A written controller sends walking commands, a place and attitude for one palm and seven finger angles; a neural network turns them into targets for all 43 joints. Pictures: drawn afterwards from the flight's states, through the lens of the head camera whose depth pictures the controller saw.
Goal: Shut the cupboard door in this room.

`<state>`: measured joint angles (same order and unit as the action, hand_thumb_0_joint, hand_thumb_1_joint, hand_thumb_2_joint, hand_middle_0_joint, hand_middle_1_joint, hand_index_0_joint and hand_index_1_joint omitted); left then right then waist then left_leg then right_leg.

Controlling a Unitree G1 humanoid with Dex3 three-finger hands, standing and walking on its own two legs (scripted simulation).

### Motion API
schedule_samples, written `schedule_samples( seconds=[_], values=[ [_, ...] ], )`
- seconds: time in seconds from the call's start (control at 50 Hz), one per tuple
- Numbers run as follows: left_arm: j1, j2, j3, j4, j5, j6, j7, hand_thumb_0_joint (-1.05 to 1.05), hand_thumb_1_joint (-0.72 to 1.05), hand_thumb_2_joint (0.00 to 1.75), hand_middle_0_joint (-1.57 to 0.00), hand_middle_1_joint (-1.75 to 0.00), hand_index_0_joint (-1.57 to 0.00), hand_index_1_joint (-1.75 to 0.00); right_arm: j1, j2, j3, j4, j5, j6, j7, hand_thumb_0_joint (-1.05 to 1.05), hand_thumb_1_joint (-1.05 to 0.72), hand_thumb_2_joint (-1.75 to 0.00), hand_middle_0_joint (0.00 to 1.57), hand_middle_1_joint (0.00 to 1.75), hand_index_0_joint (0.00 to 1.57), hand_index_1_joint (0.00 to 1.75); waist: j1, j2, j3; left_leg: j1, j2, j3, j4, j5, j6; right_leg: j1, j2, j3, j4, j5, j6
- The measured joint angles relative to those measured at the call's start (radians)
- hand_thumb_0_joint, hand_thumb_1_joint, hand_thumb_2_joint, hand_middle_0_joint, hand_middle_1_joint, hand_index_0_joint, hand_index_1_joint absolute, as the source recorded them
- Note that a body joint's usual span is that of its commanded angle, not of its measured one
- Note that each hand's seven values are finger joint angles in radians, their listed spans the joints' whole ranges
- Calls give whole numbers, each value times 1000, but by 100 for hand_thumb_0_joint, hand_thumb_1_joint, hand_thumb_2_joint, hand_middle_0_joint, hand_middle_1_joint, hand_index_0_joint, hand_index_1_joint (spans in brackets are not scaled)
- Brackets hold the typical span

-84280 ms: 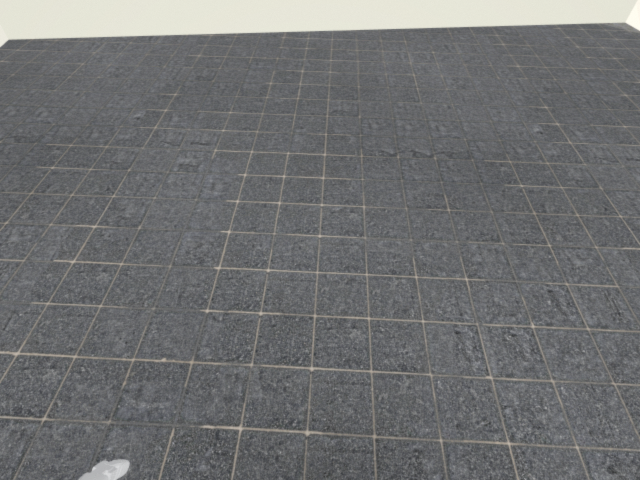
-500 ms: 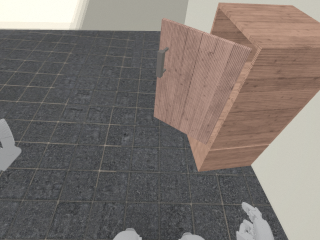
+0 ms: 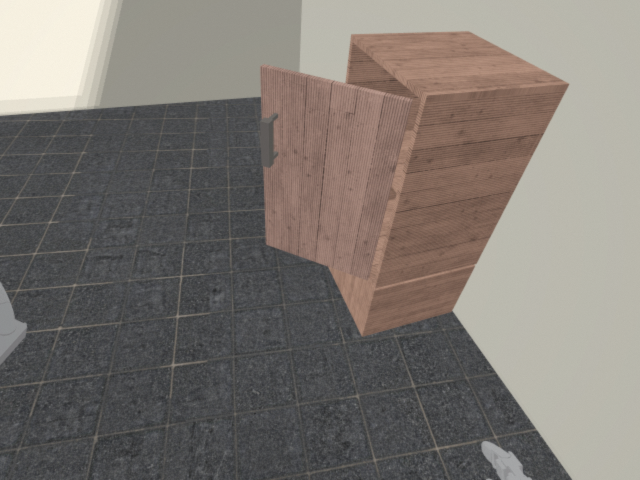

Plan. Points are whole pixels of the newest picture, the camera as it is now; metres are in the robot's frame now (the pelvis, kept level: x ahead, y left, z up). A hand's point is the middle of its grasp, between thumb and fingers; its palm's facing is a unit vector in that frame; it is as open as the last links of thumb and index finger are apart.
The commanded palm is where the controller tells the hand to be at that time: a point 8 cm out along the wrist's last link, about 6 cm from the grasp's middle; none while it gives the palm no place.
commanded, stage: stop stepping back and stand still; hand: left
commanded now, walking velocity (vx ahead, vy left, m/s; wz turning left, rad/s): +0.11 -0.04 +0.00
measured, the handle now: (271, 139) +0.92 +0.13 -0.03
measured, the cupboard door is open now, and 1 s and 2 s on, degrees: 48 48 48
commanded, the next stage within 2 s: let the arm hang, fingers relaxed in 0.44 s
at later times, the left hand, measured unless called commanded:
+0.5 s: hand (25, 351) +0.19 +0.26 +0.17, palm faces +0.39 -0.81 -0.44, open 7.4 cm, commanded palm +0.13 +0.31 +0.18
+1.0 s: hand out of the picture +0.02 +0.22 -0.17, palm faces +0.01 -0.98 -0.20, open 7.0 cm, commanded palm none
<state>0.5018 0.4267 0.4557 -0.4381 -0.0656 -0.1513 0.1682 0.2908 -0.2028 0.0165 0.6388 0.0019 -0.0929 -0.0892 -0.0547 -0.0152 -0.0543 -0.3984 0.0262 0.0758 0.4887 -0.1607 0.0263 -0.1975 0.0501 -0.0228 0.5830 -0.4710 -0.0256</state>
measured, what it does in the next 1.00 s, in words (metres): steps on the spot: left foot, then right foot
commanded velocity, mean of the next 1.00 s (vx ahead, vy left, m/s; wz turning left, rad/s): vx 0.04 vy -0.03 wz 0.00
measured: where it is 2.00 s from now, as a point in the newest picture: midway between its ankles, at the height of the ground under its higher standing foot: outside the picture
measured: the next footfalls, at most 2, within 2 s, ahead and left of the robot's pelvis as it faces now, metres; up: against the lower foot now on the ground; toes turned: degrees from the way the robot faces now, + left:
left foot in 0.22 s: +0.06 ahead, +0.15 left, +0.00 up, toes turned +1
right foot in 0.42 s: +0.00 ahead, -0.06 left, +0.00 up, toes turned -5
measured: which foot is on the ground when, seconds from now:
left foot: down 0.00-0.04, up 0.06-0.20, down 0.22-1.00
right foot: down 0.00-0.26, up 0.28-0.40, down 0.42-1.00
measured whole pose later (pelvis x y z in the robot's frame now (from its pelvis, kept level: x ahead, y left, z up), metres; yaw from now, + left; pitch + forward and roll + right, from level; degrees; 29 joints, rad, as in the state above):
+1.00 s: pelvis -0.02 +0.03 +0.01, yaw -1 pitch -1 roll -1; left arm 0.28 0.20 0.02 1.00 0.01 0.02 0.02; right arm 0.25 -0.18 0.02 1.01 -0.02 0.03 -0.03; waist 0.00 -0.02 0.04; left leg -0.25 0.03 0.03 0.48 -0.21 0.00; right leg -0.15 0.03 -0.08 0.43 -0.26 -0.04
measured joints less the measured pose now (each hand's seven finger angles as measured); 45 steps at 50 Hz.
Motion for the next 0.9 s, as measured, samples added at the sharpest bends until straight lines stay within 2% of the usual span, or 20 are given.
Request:
schedule_samples(
  seconds=[0.06,0.1,0.14,0.22,0.26,0.3,0.34,0.4,0.46,0.54,0.56,0.6,0.62,0.66,0.7,0.72,0.78,0.82,0.84,0.9],
  values=[
    [57,9,-13,-61,7,0,-7,2,89,90,-21,-30,-21,-30,15,-9,-6,-24,-9,5,13,2,-90,-90,20,30,20,30,-5,-5,13,-46,-8,3,69,-130,-23,-2,8,-1,-72,90,-36],
    [85,12,-31,-99,14,-18,-8,2,89,90,-21,-30,-21,-30,23,-19,-14,-6,-11,16,21,2,-90,-90,20,30,20,30,18,-16,14,-95,-20,-14,255,-175,-34,-13,-5,11,-74,171,-49],
    [93,7,-40,-107,23,-45,-3,2,89,90,-22,-30,-21,-30,35,-27,-19,19,-10,25,23,2,-90,-90,20,30,20,30,41,-26,5,-99,-17,-27,341,-201,-34,-17,-16,27,-71,195,-36],
    [38,-11,-37,-54,35,-66,19,1,89,90,-22,-31,-22,-30,59,-49,-25,35,-8,21,4,2,-90,-90,20,30,20,30,47,-3,-18,26,24,-40,167,-215,-11,-42,-36,1,-11,148,-8],
    [-13,-20,-28,-19,31,-61,25,1,89,90,-22,-31,-22,-30,42,-50,-30,40,-4,14,-10,2,-90,-90,20,30,20,30,33,6,1,28,18,-43,142,-94,-8,-68,-43,0,63,100,5],
    [-37,-21,-9,16,26,-49,24,1,89,90,-22,-30,-21,-30,12,-28,-23,48,-3,9,-13,2,-91,-90,20,30,20,30,26,-4,18,27,10,-29,155,-63,-7,-102,-37,21,156,44,10],
    [-34,-22,0,34,24,-28,17,1,89,90,-21,-30,-21,-30,-4,3,-11,43,-6,2,-6,2,-91,-90,20,30,20,30,16,-7,22,38,9,-21,129,-61,-9,-121,-25,15,207,33,9],
    [6,-23,-11,2,24,-9,8,2,89,90,-21,-30,-21,-30,-9,41,14,18,-11,-9,14,2,-91,-90,20,30,20,30,14,-3,19,47,16,-16,87,-51,-16,-75,-12,-26,93,45,4],
    [45,-20,-29,-53,28,-14,-1,2,89,90,-21,-30,-21,-30,-18,55,29,-8,-16,-1,30,2,-90,-90,20,30,20,30,23,6,24,13,22,-17,130,-128,-24,-51,-2,-36,-9,143,-35],
    [59,-27,-58,-79,25,-33,2,2,89,90,-22,-30,-21,-30,-25,39,26,14,-10,20,38,2,-90,-90,20,30,21,30,54,13,22,-15,3,-50,262,-191,-32,-35,-2,-32,-34,153,-45],
    [32,-28,-76,-30,48,-47,-10,1,89,90,-22,-30,-21,-30,-26,27,14,34,-11,4,56,1,-90,-90,20,30,21,30,57,18,15,-23,2,-46,276,-177,-32,-37,-9,-37,-34,151,-40],
    [-68,-48,-154,157,74,-2,-63,1,89,90,-21,-30,-21,-30,-34,-19,-6,64,-9,8,85,1,-90,-90,20,30,21,30,65,48,5,-14,2,-43,240,-48,-31,-61,-29,-53,12,124,-26],
    [-115,-70,-198,272,76,38,-85,1,90,90,-21,-30,-21,-30,-42,-46,-11,74,-10,21,91,1,-90,-90,20,30,21,30,67,71,-1,-4,0,-46,219,-40,-27,-80,-35,-58,50,102,-18],
    [-196,-117,-279,524,81,119,-115,0,90,90,-20,-30,-20,-30,-75,-79,-16,105,-17,53,91,1,-90,-90,20,30,21,30,61,94,1,3,-12,-43,216,-140,-16,-111,-50,-60,114,64,-8],
    [-248,-165,-349,761,83,182,-136,0,91,90,-20,-30,-20,-30,-105,-87,-11,126,-22,80,86,1,-90,-90,20,30,20,30,49,91,24,9,-21,-36,218,-169,-10,-113,-61,-54,130,61,5],
    [-260,-187,-381,862,84,202,-144,1,91,90,-20,-30,-20,-30,-115,-83,-7,133,-24,88,84,1,-91,-90,20,30,20,30,43,80,40,17,-23,-32,211,-143,-22,-106,-63,-50,126,61,1],
    [-255,-248,-458,1100,83,223,-161,1,91,90,-20,-30,-20,-30,-120,-55,2,159,-27,103,81,1,-91,-90,20,30,20,30,24,30,75,57,-25,-27,156,-134,-18,-79,-63,-45,91,78,-7],
    [-241,-286,-467,1215,69,214,-159,0,93,90,-20,-30,-20,-30,-110,-31,6,194,-28,107,77,1,-91,-90,20,30,20,30,22,-5,91,80,-22,-30,116,-118,-18,-54,-57,-48,47,100,-10],
    [-244,-288,-437,1242,56,196,-142,-2,97,90,-21,-30,-20,-30,-99,-19,6,215,-27,108,74,1,-91,-90,20,30,20,30,28,-17,95,86,-19,-38,99,-106,-20,-41,-52,-56,18,115,-10],
    [-252,-253,-423,1318,70,174,-141,-6,102,90,-21,-30,-21,-30,-70,6,7,290,-28,115,69,1,-91,-90,20,30,20,30,52,-31,98,108,-6,-53,47,-75,-25,0,-34,-69,-69,162,-15]
  ],
)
